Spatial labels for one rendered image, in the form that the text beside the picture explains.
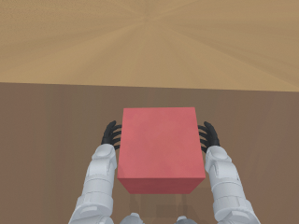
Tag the robot shin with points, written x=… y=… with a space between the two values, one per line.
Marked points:
x=135 y=214
x=181 y=217

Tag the right robot hand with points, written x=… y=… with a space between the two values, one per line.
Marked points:
x=210 y=136

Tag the left robot hand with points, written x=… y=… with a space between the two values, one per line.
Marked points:
x=109 y=135

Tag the right robot forearm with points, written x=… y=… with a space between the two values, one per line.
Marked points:
x=229 y=198

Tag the carton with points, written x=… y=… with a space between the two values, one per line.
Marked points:
x=160 y=151

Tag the left robot upper arm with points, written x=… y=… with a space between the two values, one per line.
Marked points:
x=98 y=219

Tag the left robot forearm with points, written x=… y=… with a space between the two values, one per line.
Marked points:
x=96 y=197

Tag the robot right shin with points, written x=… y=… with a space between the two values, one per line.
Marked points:
x=181 y=217

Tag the robot left shin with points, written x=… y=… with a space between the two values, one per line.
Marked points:
x=135 y=214

